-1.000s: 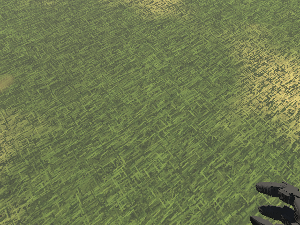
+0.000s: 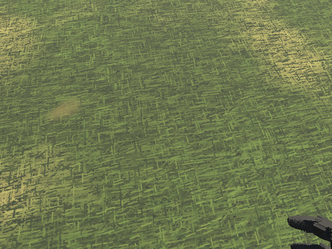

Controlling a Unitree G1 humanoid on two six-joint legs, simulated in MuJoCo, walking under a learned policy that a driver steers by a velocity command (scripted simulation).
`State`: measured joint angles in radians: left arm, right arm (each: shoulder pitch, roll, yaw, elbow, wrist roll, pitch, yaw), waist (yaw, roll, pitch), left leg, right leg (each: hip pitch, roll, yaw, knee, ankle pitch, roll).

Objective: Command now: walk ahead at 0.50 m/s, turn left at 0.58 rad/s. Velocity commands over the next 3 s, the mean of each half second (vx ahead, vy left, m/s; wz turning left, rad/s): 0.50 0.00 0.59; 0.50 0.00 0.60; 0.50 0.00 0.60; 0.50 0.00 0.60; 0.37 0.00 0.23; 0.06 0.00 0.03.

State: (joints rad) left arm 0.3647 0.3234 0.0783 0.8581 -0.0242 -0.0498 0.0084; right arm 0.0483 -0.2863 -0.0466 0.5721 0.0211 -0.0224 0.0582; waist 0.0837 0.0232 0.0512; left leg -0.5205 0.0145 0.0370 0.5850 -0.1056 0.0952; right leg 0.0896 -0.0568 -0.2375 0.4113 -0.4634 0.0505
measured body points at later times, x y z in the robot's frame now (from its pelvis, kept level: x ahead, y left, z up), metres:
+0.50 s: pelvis +0.29 +0.00 +0.01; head +0.31 +0.01 +0.45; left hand +0.45 +0.29 -0.06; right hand +0.40 -0.29 -0.10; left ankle +0.13 +0.09 -0.71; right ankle +0.43 -0.09 -0.72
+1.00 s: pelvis +0.52 +0.11 +0.00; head +0.55 +0.15 +0.45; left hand +0.36 +0.37 -0.13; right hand +0.85 +0.06 -0.06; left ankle +0.57 +0.26 -0.72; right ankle +0.44 -0.09 -0.71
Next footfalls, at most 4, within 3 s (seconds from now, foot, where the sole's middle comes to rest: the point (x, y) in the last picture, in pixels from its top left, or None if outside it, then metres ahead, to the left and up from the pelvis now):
0.48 right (203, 243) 0.47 -0.08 -0.75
1.00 left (115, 202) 0.60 0.28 -0.75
1.48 right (118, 133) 0.95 0.34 -0.75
2.00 left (34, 145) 0.85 0.71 -0.75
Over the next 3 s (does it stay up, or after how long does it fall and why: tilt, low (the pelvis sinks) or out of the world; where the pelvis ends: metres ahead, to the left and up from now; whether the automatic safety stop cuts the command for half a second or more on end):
stays up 0.96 0.87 0.02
